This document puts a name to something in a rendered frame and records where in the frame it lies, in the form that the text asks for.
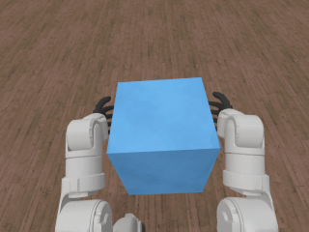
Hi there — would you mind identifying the robot left upper arm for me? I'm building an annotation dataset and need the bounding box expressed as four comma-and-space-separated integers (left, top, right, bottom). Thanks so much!
55, 199, 113, 232

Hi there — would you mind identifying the robot left shin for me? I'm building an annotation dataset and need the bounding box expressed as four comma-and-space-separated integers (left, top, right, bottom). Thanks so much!
125, 213, 137, 219

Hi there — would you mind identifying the robot right upper arm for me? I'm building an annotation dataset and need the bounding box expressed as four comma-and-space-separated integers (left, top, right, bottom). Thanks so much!
216, 196, 278, 232

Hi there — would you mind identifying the carton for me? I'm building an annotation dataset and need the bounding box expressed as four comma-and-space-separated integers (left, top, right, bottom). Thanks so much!
106, 77, 221, 195

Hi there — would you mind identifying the right robot forearm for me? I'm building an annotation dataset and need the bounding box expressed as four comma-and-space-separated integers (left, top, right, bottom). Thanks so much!
216, 108, 278, 229

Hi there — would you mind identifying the robot left hand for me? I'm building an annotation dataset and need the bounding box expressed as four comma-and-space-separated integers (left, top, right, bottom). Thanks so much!
93, 96, 114, 134

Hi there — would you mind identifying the left robot thigh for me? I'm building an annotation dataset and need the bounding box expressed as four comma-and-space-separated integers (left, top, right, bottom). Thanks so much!
113, 217, 142, 232

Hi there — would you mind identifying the robot right hand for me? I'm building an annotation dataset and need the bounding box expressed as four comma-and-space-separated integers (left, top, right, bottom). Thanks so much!
208, 92, 233, 131

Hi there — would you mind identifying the left robot forearm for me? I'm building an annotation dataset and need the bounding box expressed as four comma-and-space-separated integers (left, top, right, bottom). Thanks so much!
55, 113, 109, 232

